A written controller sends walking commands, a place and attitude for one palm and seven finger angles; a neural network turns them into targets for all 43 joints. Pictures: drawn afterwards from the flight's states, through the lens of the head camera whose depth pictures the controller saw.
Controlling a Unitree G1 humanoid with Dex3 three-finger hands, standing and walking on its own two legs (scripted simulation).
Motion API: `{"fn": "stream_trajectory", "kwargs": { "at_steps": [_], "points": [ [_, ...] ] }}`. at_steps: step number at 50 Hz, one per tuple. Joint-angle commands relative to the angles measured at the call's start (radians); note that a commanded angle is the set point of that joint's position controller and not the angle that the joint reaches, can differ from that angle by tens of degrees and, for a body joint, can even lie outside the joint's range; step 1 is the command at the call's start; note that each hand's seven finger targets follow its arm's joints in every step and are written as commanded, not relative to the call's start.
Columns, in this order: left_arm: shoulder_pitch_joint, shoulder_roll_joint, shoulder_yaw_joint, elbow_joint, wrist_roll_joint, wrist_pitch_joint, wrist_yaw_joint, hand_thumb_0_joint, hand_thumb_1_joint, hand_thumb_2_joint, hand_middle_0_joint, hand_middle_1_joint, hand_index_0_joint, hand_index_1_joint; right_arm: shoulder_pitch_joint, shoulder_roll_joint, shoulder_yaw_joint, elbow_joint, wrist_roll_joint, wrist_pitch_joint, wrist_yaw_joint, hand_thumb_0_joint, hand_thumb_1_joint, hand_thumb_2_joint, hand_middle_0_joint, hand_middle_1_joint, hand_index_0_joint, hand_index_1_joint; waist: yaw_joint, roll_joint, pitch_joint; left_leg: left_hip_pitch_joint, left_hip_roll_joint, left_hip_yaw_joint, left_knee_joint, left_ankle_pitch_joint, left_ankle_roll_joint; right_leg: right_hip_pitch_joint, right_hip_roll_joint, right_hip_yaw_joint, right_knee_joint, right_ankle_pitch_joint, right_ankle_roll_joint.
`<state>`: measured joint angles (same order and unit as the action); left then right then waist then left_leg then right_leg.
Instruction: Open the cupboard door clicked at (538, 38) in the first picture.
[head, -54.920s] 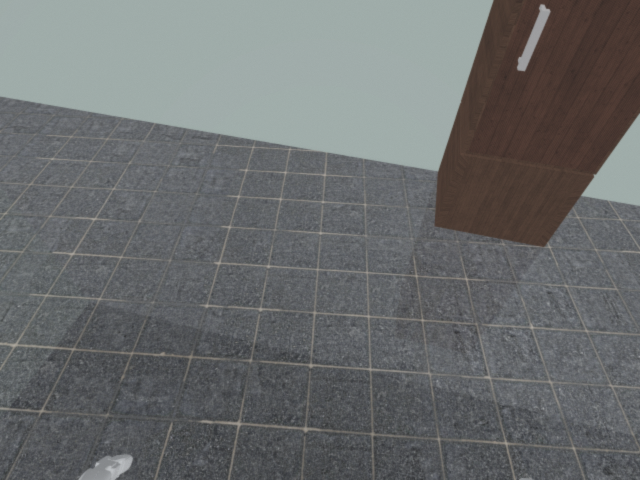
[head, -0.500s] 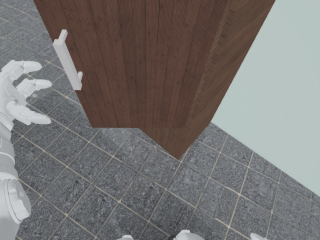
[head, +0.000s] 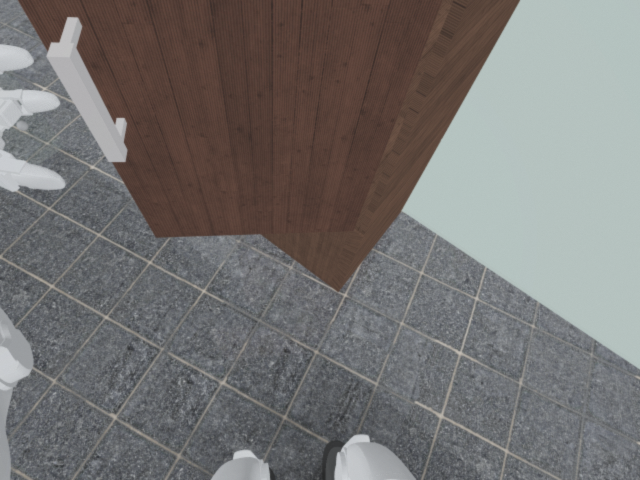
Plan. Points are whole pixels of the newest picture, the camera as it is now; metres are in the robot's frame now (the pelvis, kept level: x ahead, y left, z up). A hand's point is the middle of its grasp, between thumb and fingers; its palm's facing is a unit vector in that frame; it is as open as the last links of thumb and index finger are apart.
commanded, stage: move the hooked fingers beside the handle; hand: left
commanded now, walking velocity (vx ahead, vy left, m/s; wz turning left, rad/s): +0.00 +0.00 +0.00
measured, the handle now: (97, 97) +0.54 +0.24 +0.10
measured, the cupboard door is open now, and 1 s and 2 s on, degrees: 42 42 42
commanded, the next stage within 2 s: slide the fingers in behind the handle in 1.16 s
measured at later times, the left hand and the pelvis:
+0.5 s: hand (17, 133) +0.49 +0.30 +0.10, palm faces +0.05 -1.00 +0.00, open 14.0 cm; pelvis +0.01 -0.01 +0.00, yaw -1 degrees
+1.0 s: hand (23, 120) +0.50 +0.30 +0.11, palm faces +0.03 -1.00 -0.01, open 14.0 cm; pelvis +0.00 -0.01 -0.01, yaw -1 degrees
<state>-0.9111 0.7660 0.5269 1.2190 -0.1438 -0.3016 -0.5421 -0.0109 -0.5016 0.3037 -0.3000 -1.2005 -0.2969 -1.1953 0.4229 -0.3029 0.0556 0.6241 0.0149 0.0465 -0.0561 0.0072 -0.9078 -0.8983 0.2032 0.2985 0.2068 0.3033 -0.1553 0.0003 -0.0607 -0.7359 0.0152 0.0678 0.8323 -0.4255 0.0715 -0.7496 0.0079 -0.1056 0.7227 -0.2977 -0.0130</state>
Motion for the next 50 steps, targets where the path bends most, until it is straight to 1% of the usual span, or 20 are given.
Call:
{"fn": "stream_trajectory", "kwargs": {
  "at_steps": [1,2,3,4,6,11,15,18,19,21,25,29,31,34,35,38,41,44,45,50],
  "points": [
    [-0.401,0.345,0.039,-0.138,-0.015,-0.029,-0.01,0.0,-0.5,0.3,-0.3,-1.2,-0.3,-1.2,0.177,-0.211,-0.067,-0.05,-0.006,0.008,-0.015,0.0,-0.9,-0.9,0.2,0.3,0.2,0.3,-0.007,0.171,-0.442,0.347,0.034,-0.152,-0.066,0.603,-0.08,0.136,0.039,0.059,-0.022,0.263,-0.013],
    [-0.386,0.378,0.058,-0.107,-0.007,-0.016,-0.008,0.0,-0.5,0.3,-0.3,-1.2,-0.3,-1.2,0.18,-0.215,-0.065,-0.055,-0.006,0.011,-0.016,0.0,-0.9,-0.9,0.2,0.3,0.2,0.3,-0.002,0.148,-0.426,0.294,0.028,-0.142,-0.065,0.558,-0.068,0.157,0.038,0.064,-0.021,0.267,-0.013],
    [-0.426,0.373,0.031,-0.101,0.004,-0.009,-0.008,0.0,-0.5,0.3,-0.3,-1.2,-0.3,-1.2,0.179,-0.214,-0.059,-0.057,-0.004,0.017,-0.017,0.0,-0.9,-0.9,0.2,0.3,0.2,0.3,-0.021,0.141,-0.395,0.258,0.025,-0.139,-0.069,0.507,-0.061,0.15,0.037,0.065,-0.023,0.255,-0.011],
    [-0.462,0.391,0.038,-0.116,0.008,-0.015,-0.004,0.0,-0.5,0.3,-0.3,-1.2,-0.3,-1.2,0.184,-0.214,-0.057,-0.059,-0.004,0.019,-0.022,0.0,-0.9,-0.9,0.2,0.3,0.2,0.3,-0.02,0.164,-0.398,0.267,0.024,-0.144,-0.067,0.517,-0.064,0.145,0.038,0.063,-0.016,0.254,-0.018],
    [-0.493,0.417,0.045,-0.148,0.026,-0.028,0.006,0.0,-0.5,0.3,-0.3,-1.2,-0.3,-1.2,0.199,-0.214,-0.059,-0.061,-0.009,0.024,-0.017,0.0,-0.9,-0.9,0.2,0.3,0.2,0.3,-0.019,0.226,-0.453,0.316,0.028,-0.151,-0.059,0.554,-0.075,0.129,0.04,0.064,-0.012,0.25,-0.017],
    [-0.385,0.409,0.084,-0.193,-0.002,-0.057,-0.009,0.0,-0.5,0.3,-0.3,-1.2,-0.3,-1.2,0.211,-0.213,-0.073,-0.074,-0.016,0.03,-0.003,0.0,-0.9,-0.9,0.2,0.3,0.2,0.3,0.008,0.229,-0.564,0.384,0.04,-0.152,-0.034,0.7,-0.084,0.171,0.048,0.063,0.001,0.331,-0.018],
    [-0.296,0.402,0.1,-0.179,-0.026,-0.024,-0.037,0.0,-0.5,0.3,-0.3,-1.2,-0.3,-1.2,0.201,-0.214,-0.078,-0.086,-0.009,0.039,0.005,0.0,-0.9,-0.9,0.2,0.3,0.2,0.3,0.024,0.193,-0.519,0.336,0.035,-0.133,-0.042,0.683,-0.064,0.206,0.048,0.066,-0.008,0.367,-0.016],
    [-0.294,0.419,0.1,-0.156,-0.014,0.001,-0.032,0.0,-0.5,0.3,-0.3,-1.2,-0.3,-1.2,0.186,-0.213,-0.072,-0.101,-0.003,0.046,0.007,0.0,-0.9,-0.9,0.2,0.3,0.2,0.3,0.012,0.141,-0.432,0.22,0.02,-0.105,-0.054,0.532,-0.036,0.231,0.043,0.078,-0.016,0.356,-0.008],
    [-0.334,0.438,0.109,-0.19,-0.017,-0.011,-0.028,0.0,-0.5,0.3,-0.3,-1.2,-0.3,-1.2,0.177,-0.212,-0.07,-0.105,-0.003,0.047,0.003,0.0,-0.9,-0.9,0.2,0.3,0.2,0.3,0.017,0.182,-0.426,0.231,0.017,-0.108,-0.053,0.55,-0.043,0.226,0.045,0.077,-0.009,0.361,-0.016],
    [-0.355,0.451,0.109,-0.199,-0.001,-0.029,-0.015,0.0,-0.5,0.3,-0.3,-1.2,-0.3,-1.2,0.183,-0.211,-0.072,-0.102,-0.006,0.047,0.003,0.0,-0.9,-0.9,0.2,0.3,0.2,0.3,0.008,0.192,-0.426,0.249,0.02,-0.114,-0.049,0.538,-0.045,0.204,0.048,0.077,-0.01,0.329,-0.015],
    [-0.421,0.418,0.091,-0.304,-0.017,-0.09,-0.013,0.0,-0.5,0.3,-0.3,-1.2,-0.3,-1.2,0.185,-0.205,-0.077,-0.085,-0.01,0.042,0.003,0.0,-0.9,-0.9,0.2,0.3,0.2,0.3,0.0,0.304,-0.544,0.417,0.035,-0.137,-0.022,0.674,-0.075,0.144,0.056,0.072,-0.001,0.321,-0.018],
    [-0.395,0.297,0.015,-0.202,-0.05,-0.058,-0.05,0.0,-0.5,0.3,-0.3,-1.2,-0.3,-1.2,0.176,-0.205,-0.07,-0.069,-0.003,0.044,-0.001,0.0,-0.9,-0.9,0.2,0.3,0.2,0.3,-0.024,0.228,-0.473,0.399,0.038,-0.147,-0.029,0.643,-0.069,0.109,0.057,0.058,-0.014,0.289,-0.018],
    [-0.385,0.273,-0.02,-0.139,-0.038,-0.015,-0.058,0.0,-0.5,0.3,-0.3,-1.2,-0.3,-1.2,0.169,-0.205,-0.066,-0.058,0.001,0.045,-0.006,0.0,-0.9,-0.9,0.2,0.3,0.2,0.3,-0.029,0.212,-0.416,0.353,0.033,-0.143,-0.034,0.587,-0.062,0.089,0.05,0.058,-0.021,0.267,-0.012],
    [-0.375,0.303,-0.008,-0.1,-0.022,0.016,-0.038,0.0,-0.5,0.3,-0.3,-1.2,-0.3,-1.2,0.167,-0.209,-0.057,-0.074,0.002,0.042,-0.01,0.0,-0.9,-0.9,0.2,0.3,0.2,0.3,-0.023,0.155,-0.375,0.266,0.023,-0.137,-0.044,0.508,-0.051,0.11,0.046,0.057,-0.013,0.257,-0.017],
    [-0.404,0.359,0.023,-0.127,-0.01,0.012,-0.024,0.0,-0.5,0.3,-0.3,-1.2,-0.3,-1.2,0.169,-0.211,-0.057,-0.078,0.0,0.043,-0.011,0.0,-0.9,-0.9,0.2,0.3,0.2,0.3,-0.02,0.159,-0.403,0.254,0.023,-0.135,-0.042,0.505,-0.052,0.133,0.044,0.062,-0.006,0.271,-0.014],
    [-0.441,0.386,0.043,-0.191,0.004,-0.03,0.012,0.0,-0.5,0.3,-0.3,-1.2,-0.3,-1.2,0.167,-0.204,-0.058,-0.092,-0.006,0.04,-0.007,0.0,-0.9,-0.9,0.2,0.3,0.2,0.3,-0.015,0.19,-0.461,0.259,0.023,-0.13,-0.031,0.503,-0.056,0.158,0.043,0.072,0.007,0.279,-0.015],
    [-0.476,0.47,0.106,-0.219,0.008,-0.075,0.029,0.0,-0.5,0.3,-0.3,-1.2,-0.3,-1.2,0.167,-0.211,-0.063,-0.093,-0.011,0.027,-0.007,0.0,-0.9,-0.9,0.2,0.3,0.2,0.3,-0.007,0.211,-0.516,0.268,0.026,-0.137,-0.017,0.527,-0.066,0.186,0.049,0.075,0.025,0.294,-0.02],
    [-0.47,0.444,0.087,-0.2,0.006,-0.076,0.017,0.0,-0.5,0.3,-0.3,-1.2,-0.3,-1.2,0.168,-0.208,-0.058,-0.092,-0.006,0.026,-0.008,0.0,-0.9,-0.9,0.2,0.3,0.2,0.3,-0.011,0.221,-0.52,0.28,0.026,-0.137,-0.019,0.526,-0.063,0.18,0.05,0.073,0.024,0.283,-0.019],
    [-0.46,0.432,0.067,-0.169,0.012,-0.064,0.007,0.0,-0.5,0.3,-0.3,-1.2,-0.3,-1.2,0.168,-0.207,-0.054,-0.085,-0.004,0.03,-0.006,0.0,-0.9,-0.9,0.2,0.3,0.2,0.3,-0.007,0.264,-0.507,0.284,0.025,-0.134,-0.019,0.524,-0.067,0.161,0.049,0.074,0.018,0.272,-0.017],
    [-0.427,0.388,0.017,-0.102,0.012,-0.011,-0.027,0.0,-0.5,0.3,-0.3,-1.2,-0.3,-1.2,0.18,-0.211,-0.046,-0.083,0.002,0.041,-0.013,0.0,-0.9,-0.9,0.2,0.3,0.2,0.3,-0.027,0.184,-0.432,0.233,0.026,-0.134,-0.029,0.468,-0.051,0.131,0.049,0.065,0.004,0.247,-0.01]
  ]
}}
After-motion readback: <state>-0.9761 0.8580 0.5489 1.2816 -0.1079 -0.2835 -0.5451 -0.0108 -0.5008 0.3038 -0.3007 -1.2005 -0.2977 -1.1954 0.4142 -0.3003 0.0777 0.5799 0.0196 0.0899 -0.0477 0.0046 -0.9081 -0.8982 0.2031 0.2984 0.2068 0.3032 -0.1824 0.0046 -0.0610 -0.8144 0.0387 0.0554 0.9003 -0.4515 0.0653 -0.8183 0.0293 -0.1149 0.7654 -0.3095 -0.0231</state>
